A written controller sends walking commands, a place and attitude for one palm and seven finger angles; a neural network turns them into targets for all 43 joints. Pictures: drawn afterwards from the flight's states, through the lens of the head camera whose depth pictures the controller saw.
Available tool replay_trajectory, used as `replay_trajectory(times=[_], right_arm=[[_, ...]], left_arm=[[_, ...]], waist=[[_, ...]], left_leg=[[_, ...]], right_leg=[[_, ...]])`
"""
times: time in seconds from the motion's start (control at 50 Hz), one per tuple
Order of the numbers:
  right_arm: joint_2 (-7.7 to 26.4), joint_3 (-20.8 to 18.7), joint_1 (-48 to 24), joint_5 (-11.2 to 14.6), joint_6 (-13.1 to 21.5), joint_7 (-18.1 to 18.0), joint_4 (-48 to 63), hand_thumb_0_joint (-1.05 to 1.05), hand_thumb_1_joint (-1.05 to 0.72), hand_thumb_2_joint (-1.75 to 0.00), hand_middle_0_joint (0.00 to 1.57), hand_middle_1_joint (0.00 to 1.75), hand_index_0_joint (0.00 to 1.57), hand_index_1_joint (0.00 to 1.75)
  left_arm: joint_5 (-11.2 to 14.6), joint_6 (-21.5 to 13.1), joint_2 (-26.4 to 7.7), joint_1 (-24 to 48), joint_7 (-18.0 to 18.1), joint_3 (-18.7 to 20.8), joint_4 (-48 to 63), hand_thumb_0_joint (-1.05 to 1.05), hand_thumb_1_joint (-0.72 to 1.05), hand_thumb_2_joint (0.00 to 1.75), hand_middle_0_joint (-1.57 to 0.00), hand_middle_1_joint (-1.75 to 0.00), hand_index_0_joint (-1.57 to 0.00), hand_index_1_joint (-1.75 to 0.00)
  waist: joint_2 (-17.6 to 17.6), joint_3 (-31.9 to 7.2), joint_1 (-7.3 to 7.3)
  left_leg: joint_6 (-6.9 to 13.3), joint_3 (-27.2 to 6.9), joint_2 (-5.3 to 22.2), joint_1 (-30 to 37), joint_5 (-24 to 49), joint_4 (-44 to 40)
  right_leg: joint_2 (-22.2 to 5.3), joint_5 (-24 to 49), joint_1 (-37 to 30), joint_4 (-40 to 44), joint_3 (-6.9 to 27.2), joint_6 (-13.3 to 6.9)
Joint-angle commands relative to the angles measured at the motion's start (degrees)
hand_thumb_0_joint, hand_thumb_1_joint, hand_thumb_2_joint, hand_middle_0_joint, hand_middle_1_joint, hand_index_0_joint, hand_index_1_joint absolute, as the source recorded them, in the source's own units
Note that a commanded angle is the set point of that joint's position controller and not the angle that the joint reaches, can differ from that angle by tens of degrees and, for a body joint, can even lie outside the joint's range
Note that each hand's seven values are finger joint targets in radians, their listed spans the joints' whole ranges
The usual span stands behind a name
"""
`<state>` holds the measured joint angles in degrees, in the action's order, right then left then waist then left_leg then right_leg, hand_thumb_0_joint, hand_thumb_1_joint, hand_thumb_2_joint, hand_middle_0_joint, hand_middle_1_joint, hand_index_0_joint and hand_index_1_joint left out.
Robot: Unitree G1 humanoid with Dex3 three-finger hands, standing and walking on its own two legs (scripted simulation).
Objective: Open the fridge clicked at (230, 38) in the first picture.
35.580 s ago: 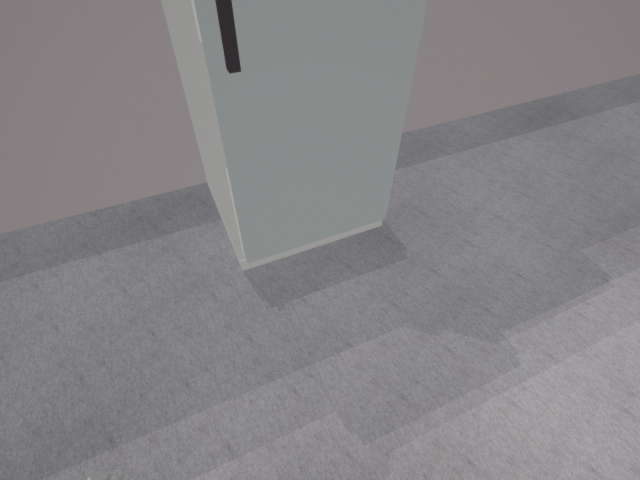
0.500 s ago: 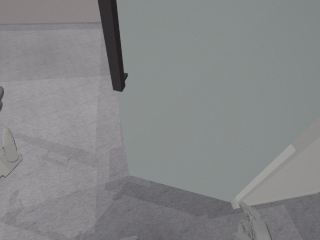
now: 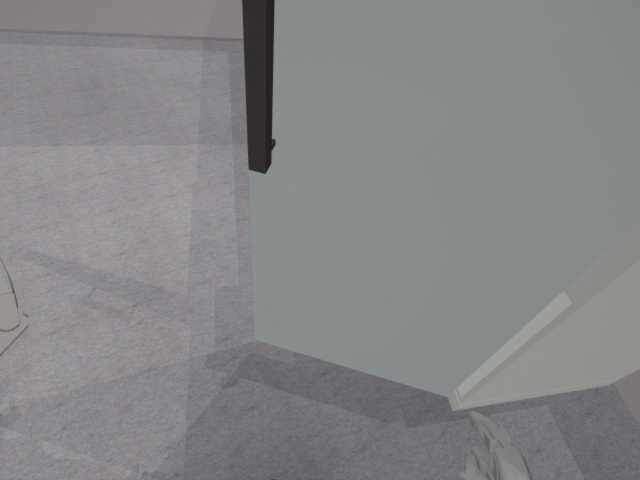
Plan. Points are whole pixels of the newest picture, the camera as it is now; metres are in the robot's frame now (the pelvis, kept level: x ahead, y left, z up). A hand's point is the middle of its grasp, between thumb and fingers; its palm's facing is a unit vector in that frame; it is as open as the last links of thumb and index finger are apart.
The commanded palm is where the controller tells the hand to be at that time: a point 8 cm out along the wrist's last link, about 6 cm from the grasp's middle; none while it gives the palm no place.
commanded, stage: step back with the hand held close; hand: left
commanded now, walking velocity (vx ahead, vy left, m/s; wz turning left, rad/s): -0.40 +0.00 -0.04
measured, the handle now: (265, 62) +0.56 +0.15 +0.23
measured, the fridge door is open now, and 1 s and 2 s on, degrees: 65 65 65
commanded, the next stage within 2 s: stop stepping back and stand still in 0.14 s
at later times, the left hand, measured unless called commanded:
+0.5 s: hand out of the picture +0.12 +0.28 +0.16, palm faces +0.37 -0.82 -0.43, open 7.4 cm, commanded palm +0.09 +0.30 +0.17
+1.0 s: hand out of the picture +0.09 +0.33 +0.15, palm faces +0.46 -0.81 -0.36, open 7.4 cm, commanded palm +0.04 +0.35 +0.17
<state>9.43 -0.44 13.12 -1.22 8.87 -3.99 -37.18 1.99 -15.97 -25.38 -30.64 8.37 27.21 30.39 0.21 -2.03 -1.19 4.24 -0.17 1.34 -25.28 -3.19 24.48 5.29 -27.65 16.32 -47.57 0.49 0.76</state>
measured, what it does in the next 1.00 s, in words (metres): walks backwards: right foot, then left foot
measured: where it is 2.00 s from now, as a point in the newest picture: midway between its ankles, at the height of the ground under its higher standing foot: outside the picture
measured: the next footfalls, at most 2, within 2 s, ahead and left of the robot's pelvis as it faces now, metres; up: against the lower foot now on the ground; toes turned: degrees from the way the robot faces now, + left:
right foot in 0.16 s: -0.13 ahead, -0.15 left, +0.00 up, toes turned -3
left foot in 0.54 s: +0.05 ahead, +0.08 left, +0.00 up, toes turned -6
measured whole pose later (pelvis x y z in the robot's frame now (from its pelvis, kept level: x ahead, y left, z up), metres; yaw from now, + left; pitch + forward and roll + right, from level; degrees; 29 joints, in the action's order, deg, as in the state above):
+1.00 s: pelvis -0.13 +0.06 -0.01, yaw -4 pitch -2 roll -1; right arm 12.8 0.6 14.5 0.1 8.4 -5.5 -40.5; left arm 2.0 -10.5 -20.0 -26.3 8.9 22.5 20.1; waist -0.2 -2.0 -1.9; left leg 1.8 -0.7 -1.4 -17.3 -10.9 30.2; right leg 0.0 -17.0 11.1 -29.9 -1.3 0.3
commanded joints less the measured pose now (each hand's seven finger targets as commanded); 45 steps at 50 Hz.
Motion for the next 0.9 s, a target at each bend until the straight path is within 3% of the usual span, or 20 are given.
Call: replay_trajectory(times=[0.0,0.06,0.1,0.14,0.18,0.22,0.26,0.3,0.34,0.38,0.42,0.46,0.5,0.52,0.56,0.68,0.72,0.76,0.8,0.88], right_arm=[[9.3,-2.9,-5.2,-0.7,3.9,0.0,5.8,0.00,-0.90,-0.90,0.20,0.30,0.20,0.30],[9.1,-2.8,-5.1,-0.8,1.7,-0.1,6.0,0.00,-0.90,-0.90,0.20,0.30,0.20,0.30],[8.4,-2.6,-4.6,-0.9,0.2,-0.3,6.3,0.00,-0.90,-0.90,0.20,0.30,0.20,0.30],[7.8,-1.3,-7.6,-1.1,0.1,-1.2,8.0,0.00,-0.90,-0.90,0.20,0.30,0.20,0.30],[8.6,-2.6,-7.3,0.7,0.5,-1.5,8.0,0.00,-0.90,-0.90,0.20,0.30,0.20,0.30],[8.3,-1.6,-8.5,0.6,0.2,-1.9,8.9,0.00,-0.90,-0.90,0.20,0.30,0.20,0.30],[9.8,-1.8,-8.5,0.7,-0.3,-1.9,10.2,0.00,-0.90,-0.90,0.20,0.30,0.20,0.30],[11.5,-2.1,-9.2,0.2,-0.1,-2.3,11.0,0.00,-0.90,-0.90,0.20,0.30,0.20,0.30],[10.8,-2.2,-6.7,0.4,-0.1,-2.1,10.6,0.00,-0.90,-0.90,0.20,0.30,0.20,0.30],[10.0,-2.8,-3.8,0.9,0.0,-1.7,9.9,0.00,-0.90,-0.90,0.20,0.30,0.20,0.30],[9.3,-2.3,-4.7,0.4,0.6,-1.6,8.9,0.00,-0.90,-0.90,0.20,0.30,0.20,0.30],[9.5,-1.3,-3.9,0.2,1.9,-1.6,7.2,0.00,-0.90,-0.90,0.20,0.30,0.20,0.30],[11.9,-2.0,-5.0,1.0,3.7,-2.7,6.1,0.00,-0.90,-0.90,0.20,0.30,0.20,0.30],[13.5,-2.5,-4.9,1.3,5.2,-3.1,6.7,0.00,-0.90,-0.90,0.20,0.30,0.20,0.30],[11.4,-2.1,-4.7,0.3,6.2,-2.5,6.3,0.00,-0.90,-0.90,0.20,0.30,0.20,0.30],[8.7,-1.6,-4.5,-0.2,4.7,0.4,10.4,0.00,-0.90,-0.90,0.20,0.30,0.20,0.30],[8.1,-1.8,-3.7,-0.7,2.3,0.4,10.0,0.00,-0.90,-0.90,0.20,0.30,0.20,0.30],[8.6,-2.2,-3.7,0.0,1.5,-0.3,8.5,0.00,-0.90,-0.90,0.20,0.30,0.20,0.30],[9.4,-2.4,-2.7,0.7,1.3,-0.7,7.2,0.00,-0.90,-0.90,0.20,0.30,0.20,0.30],[10.2,-1.6,-5.0,1.2,3.1,-2.0,7.0,0.00,-0.90,-0.90,0.20,0.30,0.20,0.30]], left_arm=[[1.0,-2.0,-6.8,4.9,0.3,0.2,13.2,0.00,0.90,0.90,-0.20,-0.30,-0.20,-0.30],[1.7,-1.9,-9.2,7.7,-0.5,0.8,12.7,0.00,0.90,0.90,-0.20,-0.30,-0.20,-0.30],[1.7,-2.7,-13.4,6.7,-0.6,4.2,13.2,0.00,0.90,0.90,-0.20,-0.30,-0.20,-0.30],[2.4,-3.1,-16.4,7.9,-0.1,7.0,13.5,0.00,0.90,0.90,-0.20,-0.30,-0.20,-0.30],[2.4,-2.3,-12.7,6.7,-0.8,4.2,12.2,0.00,0.90,0.90,-0.20,-0.30,-0.20,-0.30],[2.8,-1.3,-13.0,2.2,-0.9,5.3,11.3,0.00,0.90,0.90,-0.20,-0.30,-0.20,-0.30],[3.2,-0.9,-12.3,0.0,-1.0,6.0,9.0,0.00,0.90,0.90,-0.20,-0.30,-0.20,-0.30],[3.2,-0.3,-12.7,-1.4,-0.7,7.7,6.4,0.00,0.90,0.90,-0.20,-0.30,-0.20,-0.30],[3.2,0.2,-12.0,-1.7,-0.8,6.7,7.2,0.00,0.90,0.90,-0.20,-0.30,-0.20,-0.30],[3.0,-0.2,-12.8,-3.4,-1.0,6.7,9.0,0.00,0.90,0.90,-0.20,-0.30,-0.20,-0.30],[3.0,1.2,-12.1,-0.4,-0.1,5.7,13.3,0.00,0.90,0.90,-0.20,-0.30,-0.20,-0.30],[1.4,1.6,-8.6,10.1,0.7,1.6,9.8,0.00,0.90,0.90,-0.20,-0.30,-0.20,-0.30],[-0.2,1.8,-6.7,19.7,1.0,-2.2,7.2,0.00,0.90,0.90,-0.20,-0.30,-0.20,-0.30],[-0.8,0.9,-8.1,20.1,1.7,-0.8,8.0,0.00,0.90,0.90,-0.20,-0.30,-0.20,-0.30],[-1.1,-0.6,-8.8,15.8,1.8,0.6,9.8,0.00,0.90,0.90,-0.20,-0.30,-0.20,-0.30],[-0.4,-0.1,-9.6,-5.2,0.1,4.2,14.7,0.00,0.90,0.90,-0.20,-0.30,-0.20,-0.30],[0.5,0.5,-10.4,-6.2,-0.1,5.8,11.1,0.00,0.90,0.90,-0.20,-0.30,-0.20,-0.30],[1.7,1.3,-10.3,0.8,0.6,6.7,8.2,0.00,0.90,0.90,-0.20,-0.30,-0.20,-0.30],[1.6,2.7,-6.5,4.3,0.4,3.0,1.8,0.00,0.90,0.90,-0.20,-0.30,-0.20,-0.30],[-0.2,1.9,-6.0,10.2,1.0,-0.5,0.2,0.00,0.90,0.90,-0.20,-0.30,-0.20,-0.30]], waist=[[-15.3,-10.8,-0.17],[-11.2,-13.2,-0.39],[-3.4,-14.1,0.35],[2.4,-11.3,-0.18],[6.5,-8.1,1.46],[0.7,-5.7,1.34],[-8.3,-3.0,1.05],[-14.4,0.0,0.25],[-12.4,-1.9,0.14],[3.2,-4.5,1.25],[10.6,-2.0,1.22],[5.0,3.8,3.10],[-8.3,7.7,3.09],[-15.5,4.9,1.37],[-21.1,-1.3,0.66],[-13.6,-4.8,-0.49],[0.2,-3.8,0.36],[10.4,-0.9,0.86],[8.8,2.5,2.17],[-2.1,2.4,1.04]], left_leg=[[-0.7,-13.0,12.2,21.0,-1.1,-14.5],[-6.2,-6.5,9.9,25.9,7.6,-9.5],[-6.8,-2.3,6.2,28.0,4.5,1.7],[-6.4,1.7,3.7,26.2,-3.4,6.5],[-6.2,1.9,0.6,28.6,-4.7,10.3],[-5.7,-1.0,1.4,25.5,-1.2,5.5],[-5.6,-5.5,3.6,19.8,-15.0,-4.5],[-10.2,-11.2,5.1,9.1,-32.8,-16.0],[-12.6,-7.9,3.2,5.4,-33.0,-17.0],[-8.6,2.8,-3.4,21.1,-16.0,11.3],[-5.8,-1.5,-2.2,17.3,-10.8,28.3],[-4.9,-2.8,1.3,12.3,-14.6,18.2],[-3.4,-9.3,3.8,10.9,-14.5,-2.5],[-1.6,-17.6,7.5,10.1,-11.4,-8.9],[-4.8,-27.1,11.0,7.7,-38.0,-21.9],[-6.0,-9.6,2.9,0.6,-27.1,-15.8],[-5.5,-3.0,-1.4,5.0,-17.1,3.1],[-5.5,-3.6,-2.0,6.0,-14.2,21.5],[-4.8,-4.7,0.3,6.3,-15.4,23.2],[-2.1,-5.7,2.9,12.4,-8.2,-0.8]], right_leg=[[-1.2,-1.9,0.5,19.2,-0.9,-1.5],[-2.4,7.4,-2.6,32.7,-1.0,-2.7],[-10.9,15.1,3.0,36.0,5.1,-6.1],[-17.1,24.2,8.0,33.6,5.7,-5.5],[-14.1,16.3,15.5,32.4,1.4,-5.2],[-10.8,14.9,14.8,28.4,-0.4,-4.1],[-4.9,-2.7,11.3,27.8,-2.4,-3.2],[0.4,-10.1,3.9,25.4,-4.9,-4.1],[2.4,-7.2,-4.8,25.5,-5.6,-4.7],[-9.0,-10.2,12.3,36.1,2.8,-7.8],[-20.2,-8.8,18.2,38.1,12.2,-13.4],[-18.8,-4.1,14.3,32.1,4.9,-8.6],[-8.1,-0.6,10.0,19.5,-2.0,-2.6],[-3.5,4.2,5.0,13.9,-2.0,-0.9],[-1.3,-1.7,-1.2,3.7,0.9,-1.4],[-1.3,4.9,-18.2,25.6,-3.4,-3.4],[-11.9,5.5,-9.2,35.9,6.6,-6.3],[-23.1,-6.8,5.8,40.3,19.0,-12.5],[-21.2,-7.1,9.9,36.8,14.7,-11.2],[-10.4,8.6,3.6,26.1,4.8,-3.2]])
